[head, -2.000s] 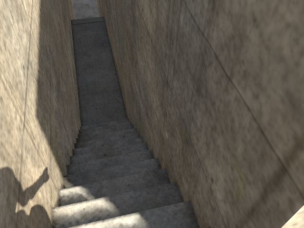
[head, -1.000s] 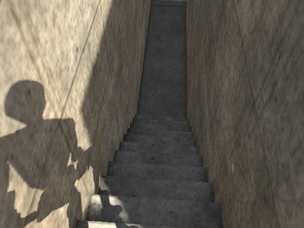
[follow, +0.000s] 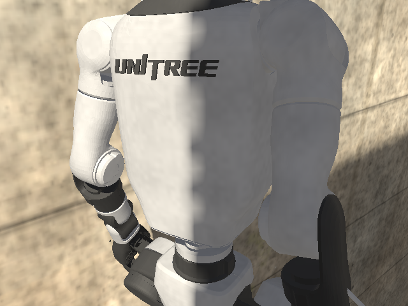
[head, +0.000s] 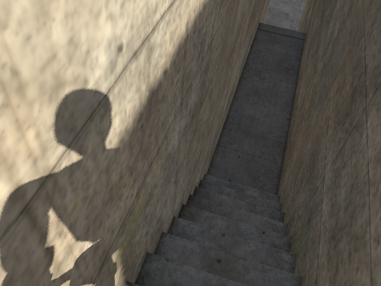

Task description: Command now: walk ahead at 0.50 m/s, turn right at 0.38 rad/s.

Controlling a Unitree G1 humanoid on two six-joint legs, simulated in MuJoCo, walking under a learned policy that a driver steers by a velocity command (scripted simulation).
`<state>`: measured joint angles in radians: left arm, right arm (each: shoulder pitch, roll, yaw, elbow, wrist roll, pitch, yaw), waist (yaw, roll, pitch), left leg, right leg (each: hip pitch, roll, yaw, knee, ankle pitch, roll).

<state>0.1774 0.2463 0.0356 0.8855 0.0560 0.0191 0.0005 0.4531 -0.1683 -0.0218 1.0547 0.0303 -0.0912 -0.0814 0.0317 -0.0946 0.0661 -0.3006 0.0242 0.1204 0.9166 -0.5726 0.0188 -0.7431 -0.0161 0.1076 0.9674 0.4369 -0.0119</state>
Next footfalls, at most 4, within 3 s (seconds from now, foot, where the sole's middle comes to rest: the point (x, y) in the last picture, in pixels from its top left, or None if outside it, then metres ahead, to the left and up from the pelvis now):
0.18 right None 0.17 -0.14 -0.93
0.64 left None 0.43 -0.04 -1.13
1.08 right None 0.60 -0.31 -1.34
1.56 left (211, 265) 0.90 -0.17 -1.54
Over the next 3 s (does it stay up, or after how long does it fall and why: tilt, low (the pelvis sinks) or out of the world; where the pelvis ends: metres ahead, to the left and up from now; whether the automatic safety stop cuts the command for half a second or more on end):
stays up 1.24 -0.30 -1.19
